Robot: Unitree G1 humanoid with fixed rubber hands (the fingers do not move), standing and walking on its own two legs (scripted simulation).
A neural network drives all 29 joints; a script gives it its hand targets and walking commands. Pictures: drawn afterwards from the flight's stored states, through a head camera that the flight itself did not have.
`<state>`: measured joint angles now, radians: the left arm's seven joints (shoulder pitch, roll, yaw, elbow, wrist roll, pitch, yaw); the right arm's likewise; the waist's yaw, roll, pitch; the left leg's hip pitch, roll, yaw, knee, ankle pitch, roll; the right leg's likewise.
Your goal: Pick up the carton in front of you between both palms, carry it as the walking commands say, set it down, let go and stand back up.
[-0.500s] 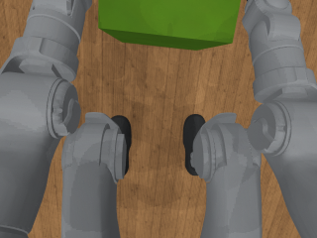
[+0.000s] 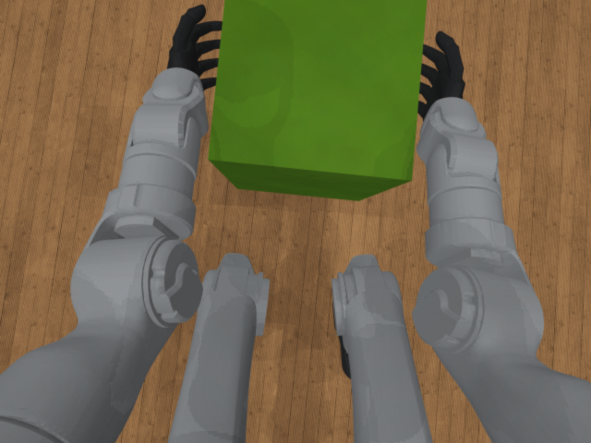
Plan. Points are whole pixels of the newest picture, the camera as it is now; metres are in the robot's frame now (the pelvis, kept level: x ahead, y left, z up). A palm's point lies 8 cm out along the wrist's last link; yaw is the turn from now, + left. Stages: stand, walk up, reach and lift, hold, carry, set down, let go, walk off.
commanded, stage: reach and lift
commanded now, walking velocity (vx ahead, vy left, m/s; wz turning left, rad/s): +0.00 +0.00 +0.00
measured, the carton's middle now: (310, 114) +0.52 -0.01 -0.14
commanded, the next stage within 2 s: none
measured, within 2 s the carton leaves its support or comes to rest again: neither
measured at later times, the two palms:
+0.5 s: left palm (131, 44) +0.49 +0.14 +0.07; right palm (515, 72) +0.48 -0.16 +0.07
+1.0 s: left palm out of the picture +0.43 +0.14 +0.23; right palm out of the picture +0.43 -0.16 +0.23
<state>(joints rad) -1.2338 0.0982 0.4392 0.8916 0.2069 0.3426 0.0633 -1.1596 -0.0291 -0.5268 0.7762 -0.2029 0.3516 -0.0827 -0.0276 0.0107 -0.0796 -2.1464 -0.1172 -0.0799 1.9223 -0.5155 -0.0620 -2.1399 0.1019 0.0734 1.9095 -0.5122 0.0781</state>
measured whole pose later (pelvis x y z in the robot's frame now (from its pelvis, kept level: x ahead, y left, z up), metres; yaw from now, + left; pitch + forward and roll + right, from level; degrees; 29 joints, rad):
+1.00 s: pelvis +0.08 +0.00 +0.26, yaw +0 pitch +22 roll +0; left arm -0.49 -0.11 0.35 0.61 0.20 0.32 0.05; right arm -0.48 0.12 -0.36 0.59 -0.20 0.33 -0.05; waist -0.01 0.00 -0.20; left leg -0.98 -0.09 -0.13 1.01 -0.40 -0.03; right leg -0.98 0.08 0.13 1.00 -0.40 0.03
